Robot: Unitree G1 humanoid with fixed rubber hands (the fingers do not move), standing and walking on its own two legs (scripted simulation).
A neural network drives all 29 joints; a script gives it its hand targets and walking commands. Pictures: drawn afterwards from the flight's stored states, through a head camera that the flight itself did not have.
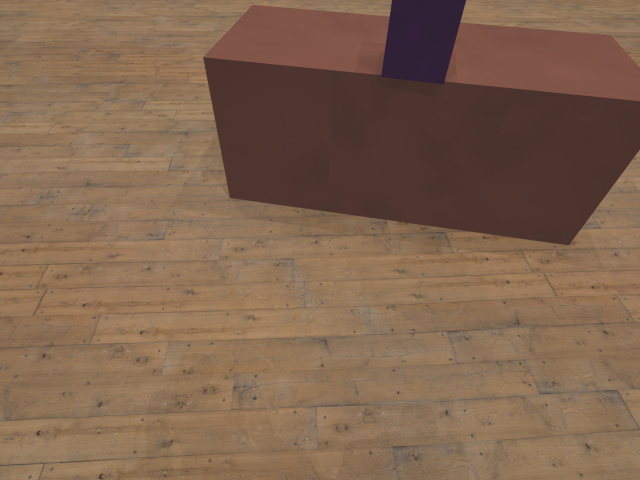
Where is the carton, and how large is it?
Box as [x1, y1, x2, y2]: [381, 0, 465, 83]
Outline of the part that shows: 392,0 381,76 443,83 465,0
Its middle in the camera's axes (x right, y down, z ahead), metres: +0.34 -0.71 +1.28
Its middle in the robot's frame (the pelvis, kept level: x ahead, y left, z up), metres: +1.45 -0.37 +0.02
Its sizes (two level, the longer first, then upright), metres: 0.210 0.200 0.250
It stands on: a pedestal, 0.67 m high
